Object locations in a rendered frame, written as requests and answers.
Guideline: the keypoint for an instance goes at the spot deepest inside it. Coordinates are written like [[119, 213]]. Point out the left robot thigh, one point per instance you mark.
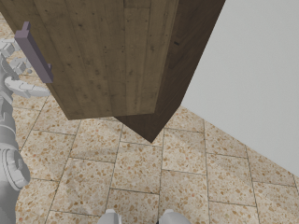
[[110, 218]]

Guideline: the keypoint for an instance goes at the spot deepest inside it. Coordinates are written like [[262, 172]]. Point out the left robot forearm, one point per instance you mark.
[[7, 122]]

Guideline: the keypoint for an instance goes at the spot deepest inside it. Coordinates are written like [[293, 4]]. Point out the cupboard door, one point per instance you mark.
[[107, 56]]

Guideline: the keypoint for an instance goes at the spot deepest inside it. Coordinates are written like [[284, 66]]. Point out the left robot upper arm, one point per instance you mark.
[[14, 175]]

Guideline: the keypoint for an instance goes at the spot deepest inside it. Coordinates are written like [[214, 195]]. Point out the robot left hand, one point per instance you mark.
[[15, 68]]

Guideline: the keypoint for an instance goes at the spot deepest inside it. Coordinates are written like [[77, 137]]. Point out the right robot shin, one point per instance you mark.
[[168, 211]]

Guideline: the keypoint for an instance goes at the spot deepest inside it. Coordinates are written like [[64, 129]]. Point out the handle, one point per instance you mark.
[[33, 54]]

